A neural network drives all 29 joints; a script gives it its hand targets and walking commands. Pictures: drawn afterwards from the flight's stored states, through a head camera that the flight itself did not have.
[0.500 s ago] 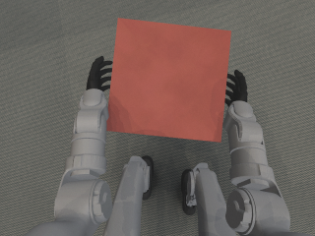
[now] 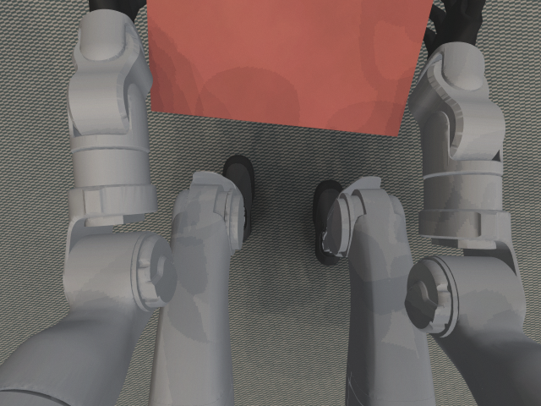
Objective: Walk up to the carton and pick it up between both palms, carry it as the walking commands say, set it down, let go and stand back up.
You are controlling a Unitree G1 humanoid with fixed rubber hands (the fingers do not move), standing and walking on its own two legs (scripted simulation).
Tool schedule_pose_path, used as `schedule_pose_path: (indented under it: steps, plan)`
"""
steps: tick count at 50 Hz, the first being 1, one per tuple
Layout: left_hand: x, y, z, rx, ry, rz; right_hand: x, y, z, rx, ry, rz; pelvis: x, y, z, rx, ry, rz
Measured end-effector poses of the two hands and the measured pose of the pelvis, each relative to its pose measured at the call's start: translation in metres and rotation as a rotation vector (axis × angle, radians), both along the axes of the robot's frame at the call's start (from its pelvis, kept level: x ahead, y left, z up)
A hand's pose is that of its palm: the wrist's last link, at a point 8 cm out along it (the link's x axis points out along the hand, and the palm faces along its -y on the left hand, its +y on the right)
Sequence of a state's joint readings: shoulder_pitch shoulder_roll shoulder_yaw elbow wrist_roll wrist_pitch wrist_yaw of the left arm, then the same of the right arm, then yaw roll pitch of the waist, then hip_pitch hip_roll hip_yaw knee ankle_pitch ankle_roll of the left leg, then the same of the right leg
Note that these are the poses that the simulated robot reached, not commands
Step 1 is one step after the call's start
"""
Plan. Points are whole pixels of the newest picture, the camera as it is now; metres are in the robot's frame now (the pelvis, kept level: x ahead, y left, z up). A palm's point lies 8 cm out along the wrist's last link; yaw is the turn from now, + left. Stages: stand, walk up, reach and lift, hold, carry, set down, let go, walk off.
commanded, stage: set down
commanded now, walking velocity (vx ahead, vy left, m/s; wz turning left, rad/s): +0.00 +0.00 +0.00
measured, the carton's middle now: out of the picture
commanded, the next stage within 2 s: none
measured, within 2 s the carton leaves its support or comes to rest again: rests again in 1.90 s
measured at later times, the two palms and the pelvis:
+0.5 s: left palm out of the picture +0.55 +0.20 -0.20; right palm (418, 15) +0.53 -0.14 -0.22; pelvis -0.01 +0.00 -0.06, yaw -1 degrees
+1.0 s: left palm out of the picture +0.58 +0.19 -0.26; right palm (410, 3) +0.56 -0.15 -0.28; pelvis +0.01 +0.00 -0.11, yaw -1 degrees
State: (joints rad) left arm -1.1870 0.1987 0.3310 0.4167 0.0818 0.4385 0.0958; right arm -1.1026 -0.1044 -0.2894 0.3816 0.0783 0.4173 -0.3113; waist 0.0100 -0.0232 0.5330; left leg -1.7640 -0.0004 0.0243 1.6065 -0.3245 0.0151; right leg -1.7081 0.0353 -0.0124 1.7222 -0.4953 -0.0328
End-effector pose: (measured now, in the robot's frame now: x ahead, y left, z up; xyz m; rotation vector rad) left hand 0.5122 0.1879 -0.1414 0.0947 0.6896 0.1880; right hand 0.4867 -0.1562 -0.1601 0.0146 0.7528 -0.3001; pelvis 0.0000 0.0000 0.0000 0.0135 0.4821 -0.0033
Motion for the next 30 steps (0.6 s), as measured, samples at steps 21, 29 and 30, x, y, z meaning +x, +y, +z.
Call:
schedule_pose_path:
  steps: [21,29,30]
  plan:
    - [0.037,0.012,-0.035,0.038,-0.021,0.002,0.042,0.012,-0.042,-0.006,-0.021,0.035,-0.009,-0.001,-0.051,0.008,0.025,-0.015]
    - [0.036,0.013,-0.069,0.021,0.014,0.003,0.042,0.013,-0.07,-0.019,0.011,0.04,-0.006,0.003,-0.066,0.0,0.054,-0.014]
    - [0.037,0.013,-0.071,0.019,0.014,0.003,0.042,0.013,-0.072,-0.02,0.011,0.039,-0.006,0.003,-0.068,-0.001,0.053,-0.014]
